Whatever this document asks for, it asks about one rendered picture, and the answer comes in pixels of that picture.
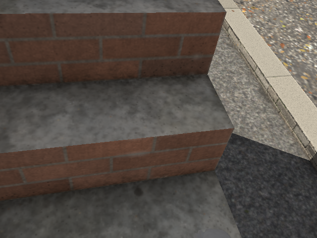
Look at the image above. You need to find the right robot thigh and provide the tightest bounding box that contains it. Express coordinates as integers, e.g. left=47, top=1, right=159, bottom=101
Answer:
left=193, top=228, right=231, bottom=238

